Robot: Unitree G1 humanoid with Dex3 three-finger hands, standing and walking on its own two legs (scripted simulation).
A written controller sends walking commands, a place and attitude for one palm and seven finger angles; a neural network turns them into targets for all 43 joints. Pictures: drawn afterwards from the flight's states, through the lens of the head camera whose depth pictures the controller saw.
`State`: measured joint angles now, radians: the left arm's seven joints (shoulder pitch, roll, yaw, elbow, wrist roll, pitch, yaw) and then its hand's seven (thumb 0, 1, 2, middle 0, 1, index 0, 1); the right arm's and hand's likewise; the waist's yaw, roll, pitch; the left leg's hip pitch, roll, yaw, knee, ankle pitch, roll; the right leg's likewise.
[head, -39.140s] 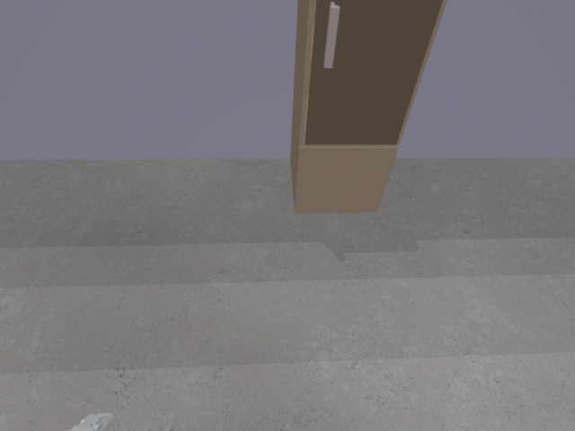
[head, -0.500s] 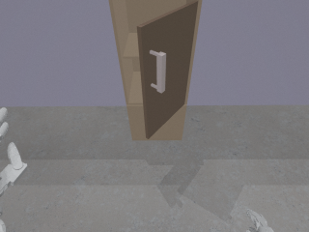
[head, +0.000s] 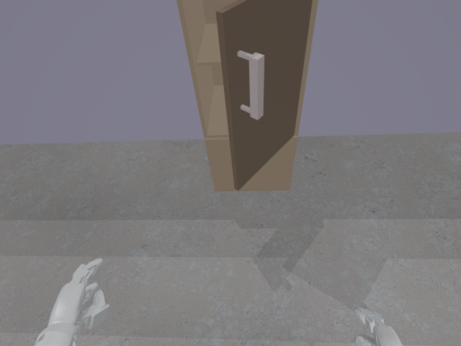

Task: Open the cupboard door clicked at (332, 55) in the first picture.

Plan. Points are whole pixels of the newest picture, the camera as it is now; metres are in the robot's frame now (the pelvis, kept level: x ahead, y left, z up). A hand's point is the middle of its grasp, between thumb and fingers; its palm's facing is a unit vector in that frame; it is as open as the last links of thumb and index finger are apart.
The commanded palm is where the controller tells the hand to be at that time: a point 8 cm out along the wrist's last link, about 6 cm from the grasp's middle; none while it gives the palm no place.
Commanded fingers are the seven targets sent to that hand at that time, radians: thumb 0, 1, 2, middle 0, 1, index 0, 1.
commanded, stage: let the arm hang, fingers relaxed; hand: left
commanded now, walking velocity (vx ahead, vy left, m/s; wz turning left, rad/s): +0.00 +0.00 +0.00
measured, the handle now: (249, 86) +0.68 -0.01 +0.08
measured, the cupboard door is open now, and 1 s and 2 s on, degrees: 51 51 51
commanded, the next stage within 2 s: look to check the result in 0.94 s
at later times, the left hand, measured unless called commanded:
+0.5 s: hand out of the picture -0.02 +0.21 -0.15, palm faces +0.03 -0.96 -0.27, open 7.3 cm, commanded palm none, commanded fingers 0.00 0.90 0.90 -0.20 -0.30 -0.20 -0.30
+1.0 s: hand out of the picture +0.00 +0.19 -0.16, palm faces +0.03 -0.98 -0.20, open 7.3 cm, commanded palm none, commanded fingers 0.00 0.90 0.90 -0.20 -0.30 -0.20 -0.30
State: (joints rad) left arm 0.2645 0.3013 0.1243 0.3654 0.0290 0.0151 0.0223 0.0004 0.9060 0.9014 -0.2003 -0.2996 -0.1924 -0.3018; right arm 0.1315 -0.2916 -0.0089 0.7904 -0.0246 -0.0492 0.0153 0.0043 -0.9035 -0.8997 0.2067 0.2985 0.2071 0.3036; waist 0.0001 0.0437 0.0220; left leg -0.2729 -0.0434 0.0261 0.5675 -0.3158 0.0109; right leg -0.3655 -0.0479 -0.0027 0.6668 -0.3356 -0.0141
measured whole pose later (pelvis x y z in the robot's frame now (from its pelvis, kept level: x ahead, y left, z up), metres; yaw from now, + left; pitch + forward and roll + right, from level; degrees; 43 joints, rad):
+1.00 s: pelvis -0.01 +0.01 +0.02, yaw +0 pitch -1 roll +0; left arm 0.23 0.15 0.02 1.15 0.01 0.00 0.03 0.00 0.92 0.90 -0.20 -0.30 -0.20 -0.30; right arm 0.28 -0.15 0.00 1.13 -0.02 0.00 -0.02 0.00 -0.91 -0.90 0.20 0.30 0.20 0.30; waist 0.00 0.01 0.05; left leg -0.16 -0.01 0.02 0.40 -0.22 0.02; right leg -0.21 -0.02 -0.01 0.41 -0.18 0.00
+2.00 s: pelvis +0.00 -0.01 +0.00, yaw -10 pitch -1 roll +2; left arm 0.18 0.21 0.08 1.01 0.02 0.06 -0.01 0.00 0.91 0.90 -0.20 -0.30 -0.19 -0.30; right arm 0.20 -0.20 -0.04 1.01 -0.03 0.03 -0.03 0.00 -0.91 -0.90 0.21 0.30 0.21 0.30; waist 0.02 0.01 0.13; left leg -0.18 0.06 0.16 0.55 -0.34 -0.02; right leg -0.34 0.01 -0.01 0.75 -0.41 -0.01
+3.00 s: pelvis +0.04 -0.02 +0.00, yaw -45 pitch +2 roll +0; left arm 0.12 0.27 0.08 0.89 0.02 0.04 -0.04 0.00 0.91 0.90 -0.20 -0.30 -0.19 -0.30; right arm 0.29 -0.24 -0.03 0.90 -0.02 0.03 -0.01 0.00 -0.90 -0.90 0.21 0.30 0.21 0.30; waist -0.01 0.01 0.11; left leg -0.24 0.15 0.20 0.66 -0.41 -0.05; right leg -0.31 -0.02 -0.06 0.59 -0.32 -0.01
